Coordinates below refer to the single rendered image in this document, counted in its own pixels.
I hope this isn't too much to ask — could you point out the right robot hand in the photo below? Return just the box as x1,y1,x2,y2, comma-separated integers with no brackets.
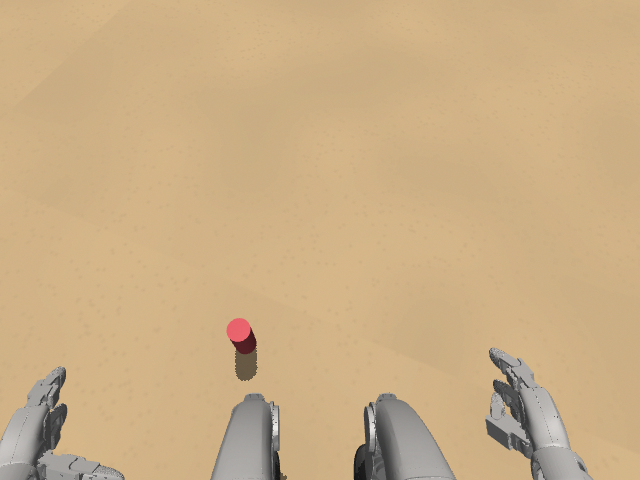
485,348,571,459

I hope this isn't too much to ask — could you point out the left robot arm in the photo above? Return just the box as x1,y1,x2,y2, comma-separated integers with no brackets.
0,463,40,480

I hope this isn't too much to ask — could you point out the left robot hand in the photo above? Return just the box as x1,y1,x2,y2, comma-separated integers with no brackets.
0,367,125,480

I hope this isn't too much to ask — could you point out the can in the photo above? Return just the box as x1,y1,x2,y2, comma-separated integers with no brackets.
227,318,256,354

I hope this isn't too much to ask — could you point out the right robot arm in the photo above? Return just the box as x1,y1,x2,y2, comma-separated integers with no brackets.
531,447,594,480

